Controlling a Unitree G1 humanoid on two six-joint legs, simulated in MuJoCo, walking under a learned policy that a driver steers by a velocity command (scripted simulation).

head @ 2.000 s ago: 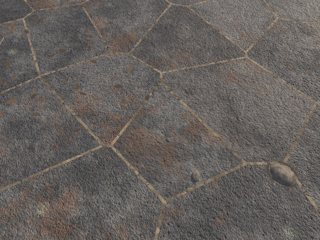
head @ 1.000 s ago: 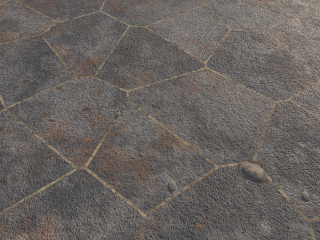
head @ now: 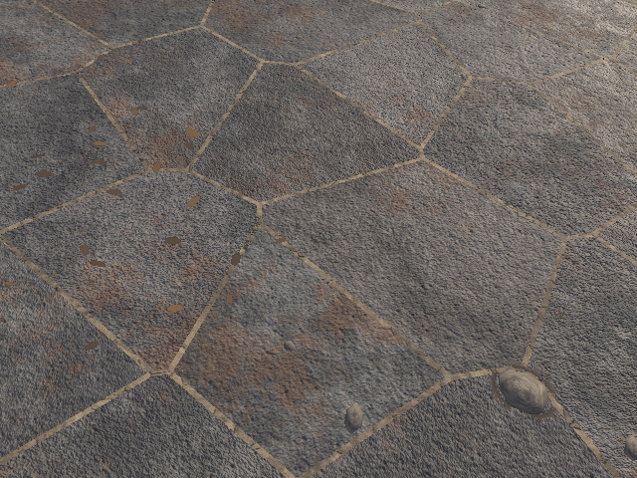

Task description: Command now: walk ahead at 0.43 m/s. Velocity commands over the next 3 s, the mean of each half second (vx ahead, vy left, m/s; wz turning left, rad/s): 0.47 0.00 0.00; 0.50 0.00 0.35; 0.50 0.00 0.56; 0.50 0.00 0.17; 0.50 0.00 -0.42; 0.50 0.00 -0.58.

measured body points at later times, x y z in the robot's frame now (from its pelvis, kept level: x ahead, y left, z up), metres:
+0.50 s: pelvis +0.28 -0.02 +0.00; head +0.30 -0.02 +0.45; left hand +0.26 +0.23 -0.15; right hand +0.34 -0.26 -0.15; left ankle +0.27 +0.12 -0.66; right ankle +0.28 -0.06 -0.74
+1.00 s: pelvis +0.56 +0.04 -0.01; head +0.59 +0.05 +0.44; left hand +0.58 +0.30 -0.15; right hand +0.67 -0.21 -0.15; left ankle +0.58 +0.08 -0.74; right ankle +0.54 -0.11 -0.65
